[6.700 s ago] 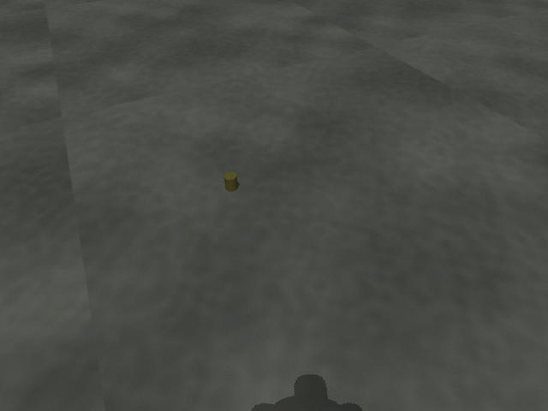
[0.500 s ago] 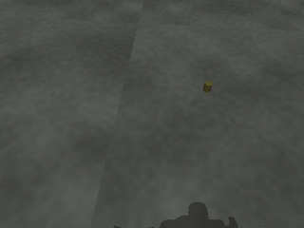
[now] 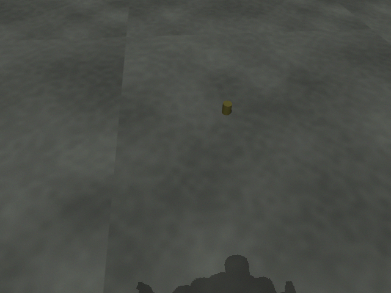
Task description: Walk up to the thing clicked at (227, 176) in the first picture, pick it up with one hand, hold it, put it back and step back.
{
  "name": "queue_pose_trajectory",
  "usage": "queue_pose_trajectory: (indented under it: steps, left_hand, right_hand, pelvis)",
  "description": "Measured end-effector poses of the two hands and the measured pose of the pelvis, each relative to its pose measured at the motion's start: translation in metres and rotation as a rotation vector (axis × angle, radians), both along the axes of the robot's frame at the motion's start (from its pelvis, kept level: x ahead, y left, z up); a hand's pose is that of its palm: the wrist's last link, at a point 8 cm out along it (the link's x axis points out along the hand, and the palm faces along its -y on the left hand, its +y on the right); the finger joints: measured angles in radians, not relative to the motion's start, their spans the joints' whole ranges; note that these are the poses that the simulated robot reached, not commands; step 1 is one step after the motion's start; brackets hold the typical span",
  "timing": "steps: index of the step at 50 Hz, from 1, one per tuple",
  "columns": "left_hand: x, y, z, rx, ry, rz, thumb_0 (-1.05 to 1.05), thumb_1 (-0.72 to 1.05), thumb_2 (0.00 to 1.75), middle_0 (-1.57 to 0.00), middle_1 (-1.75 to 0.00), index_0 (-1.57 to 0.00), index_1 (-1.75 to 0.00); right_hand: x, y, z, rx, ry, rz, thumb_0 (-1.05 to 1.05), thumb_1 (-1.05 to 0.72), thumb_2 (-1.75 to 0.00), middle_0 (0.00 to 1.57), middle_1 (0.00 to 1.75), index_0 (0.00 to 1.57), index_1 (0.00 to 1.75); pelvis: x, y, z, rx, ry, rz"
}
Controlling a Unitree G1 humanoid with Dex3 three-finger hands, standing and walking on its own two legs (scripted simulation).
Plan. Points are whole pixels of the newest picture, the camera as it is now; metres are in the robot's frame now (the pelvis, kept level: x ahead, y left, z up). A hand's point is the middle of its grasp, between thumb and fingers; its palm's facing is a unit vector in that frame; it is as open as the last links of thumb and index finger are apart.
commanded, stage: walk up
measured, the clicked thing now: (226, 108) +1.43 -0.25 -0.71
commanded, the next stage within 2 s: stand in 0.98 s
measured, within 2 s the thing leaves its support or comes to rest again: neither
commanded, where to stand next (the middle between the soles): +0.04 -0.01 m, yaw -9 degrees
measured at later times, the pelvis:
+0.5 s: pelvis -0.01 -0.01 +0.01, yaw -8 degrees
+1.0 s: pelvis +0.00 +0.00 +0.03, yaw -11 degrees
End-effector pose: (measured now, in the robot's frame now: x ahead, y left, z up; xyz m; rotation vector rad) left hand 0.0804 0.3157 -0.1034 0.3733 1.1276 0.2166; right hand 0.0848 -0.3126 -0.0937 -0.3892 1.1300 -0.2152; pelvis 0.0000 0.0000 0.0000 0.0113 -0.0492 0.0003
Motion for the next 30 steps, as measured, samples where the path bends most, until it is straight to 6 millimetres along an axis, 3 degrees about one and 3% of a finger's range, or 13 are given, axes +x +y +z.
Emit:
queue_pose_trajectory:
  steps: [8,16,22,30]
  left_hand:
    - [0.017,-0.002,0.006,-0.032,0.010,-0.073,0.01,0.90,0.90,-0.20,-0.30,-0.20,-0.30]
    - [0.013,-0.021,0.011,0.023,0.036,-0.125,0.01,0.90,0.90,-0.20,-0.30,-0.20,-0.30]
    - [0.014,-0.033,0.019,0.021,0.036,-0.156,0.01,0.90,0.90,-0.21,-0.30,-0.20,-0.30]
    - [0.040,-0.036,0.013,-0.029,-0.007,-0.157,0.01,0.90,0.90,-0.21,-0.30,-0.20,-0.30]
  right_hand:
    - [-0.025,-0.002,0.022,-0.016,-0.024,-0.045,0.01,-0.90,-0.90,0.21,0.30,0.21,0.30]
    - [-0.047,-0.029,-0.004,0.010,-0.009,-0.115,0.01,-0.90,-0.90,0.20,0.30,0.21,0.30]
    - [-0.055,-0.018,-0.014,0.070,0.000,-0.151,0.01,-0.90,-0.90,0.20,0.30,0.20,0.30]
    - [-0.072,0.006,-0.011,0.088,0.025,-0.157,0.01,-0.90,-0.90,0.20,0.30,0.20,0.30]
  pelvis:
    - [-0.003,0.001,0.013,-0.031,0.010,-0.054]
    - [-0.008,-0.013,0.003,-0.055,-0.007,-0.095]
    - [-0.008,-0.013,0.008,-0.014,0.004,-0.131]
    - [-0.010,-0.005,0.012,0.006,0.001,-0.154]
